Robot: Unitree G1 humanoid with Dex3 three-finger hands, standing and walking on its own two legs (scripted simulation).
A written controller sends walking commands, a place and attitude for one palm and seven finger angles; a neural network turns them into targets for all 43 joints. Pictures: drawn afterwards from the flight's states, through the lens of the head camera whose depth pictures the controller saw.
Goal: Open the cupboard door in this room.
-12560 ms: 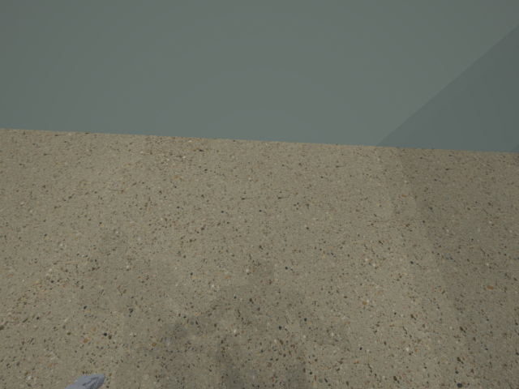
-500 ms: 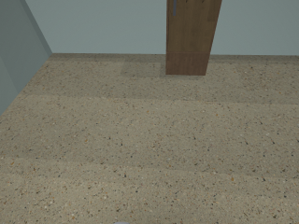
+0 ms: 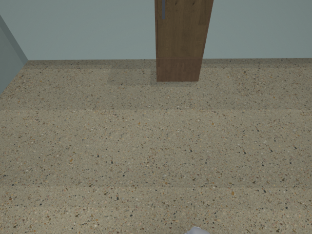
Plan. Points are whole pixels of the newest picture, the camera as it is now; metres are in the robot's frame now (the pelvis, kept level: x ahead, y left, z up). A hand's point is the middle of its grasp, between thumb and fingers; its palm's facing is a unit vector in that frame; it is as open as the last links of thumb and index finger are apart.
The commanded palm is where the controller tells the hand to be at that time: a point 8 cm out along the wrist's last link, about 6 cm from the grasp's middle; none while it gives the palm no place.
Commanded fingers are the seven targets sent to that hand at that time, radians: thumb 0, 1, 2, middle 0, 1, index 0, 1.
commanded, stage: turn or walk to find it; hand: left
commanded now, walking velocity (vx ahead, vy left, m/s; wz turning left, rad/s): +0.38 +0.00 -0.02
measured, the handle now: (163, 6) +1.54 +0.00 -0.04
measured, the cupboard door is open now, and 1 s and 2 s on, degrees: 0 0 0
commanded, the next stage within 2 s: stand and wait in 0.48 s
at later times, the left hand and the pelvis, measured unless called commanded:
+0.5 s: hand out of the picture +0.15 +0.16 -0.18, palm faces +0.12 -0.98 -0.14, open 7.3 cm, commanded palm none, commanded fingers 0.00 0.90 0.90 -0.20 -0.30 -0.20 -0.30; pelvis +0.20 +0.00 +0.00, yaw +2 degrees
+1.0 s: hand (114, 156) +0.40 +0.18 -0.16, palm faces +0.00 -0.97 -0.25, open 7.2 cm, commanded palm none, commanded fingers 0.00 0.90 0.90 -0.20 -0.30 -0.20 -0.30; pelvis +0.33 +0.00 +0.00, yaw +0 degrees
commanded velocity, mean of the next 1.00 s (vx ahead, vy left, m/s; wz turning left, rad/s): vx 0.17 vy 0.00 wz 0.01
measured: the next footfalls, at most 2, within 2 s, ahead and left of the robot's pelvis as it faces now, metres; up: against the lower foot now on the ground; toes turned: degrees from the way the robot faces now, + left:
right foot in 0.04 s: +0.14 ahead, -0.13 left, +0.00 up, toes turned -9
left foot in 0.52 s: +0.35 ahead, +0.12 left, +0.00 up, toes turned +9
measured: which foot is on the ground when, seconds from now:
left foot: down 0.00-0.06, up 0.08-0.50, down 0.52-1.00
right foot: up 0.00-0.02, down 0.04-0.52, up 0.54-0.90, down 0.92-1.00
